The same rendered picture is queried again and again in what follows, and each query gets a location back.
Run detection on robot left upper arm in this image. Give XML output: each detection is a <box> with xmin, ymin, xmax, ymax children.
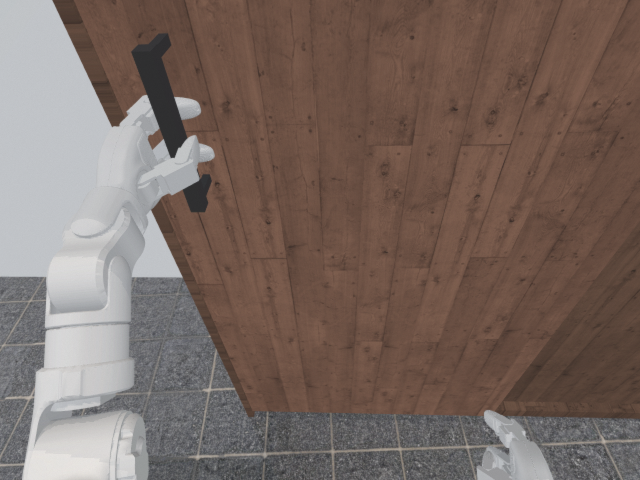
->
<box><xmin>27</xmin><ymin>410</ymin><xmax>149</xmax><ymax>480</ymax></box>

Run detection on left robot hand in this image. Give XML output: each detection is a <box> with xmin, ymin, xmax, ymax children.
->
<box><xmin>95</xmin><ymin>95</ymin><xmax>215</xmax><ymax>215</ymax></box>

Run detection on handle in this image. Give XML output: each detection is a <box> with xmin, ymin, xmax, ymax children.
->
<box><xmin>131</xmin><ymin>33</ymin><xmax>212</xmax><ymax>212</ymax></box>

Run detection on wardrobe door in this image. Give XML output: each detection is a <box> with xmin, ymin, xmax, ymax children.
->
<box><xmin>74</xmin><ymin>0</ymin><xmax>640</xmax><ymax>416</ymax></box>
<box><xmin>503</xmin><ymin>221</ymin><xmax>640</xmax><ymax>404</ymax></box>

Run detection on right robot hand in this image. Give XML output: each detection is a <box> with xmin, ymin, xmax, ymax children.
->
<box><xmin>477</xmin><ymin>410</ymin><xmax>554</xmax><ymax>480</ymax></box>

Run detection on robot left forearm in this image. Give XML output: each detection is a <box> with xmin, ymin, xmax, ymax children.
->
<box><xmin>22</xmin><ymin>186</ymin><xmax>148</xmax><ymax>480</ymax></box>

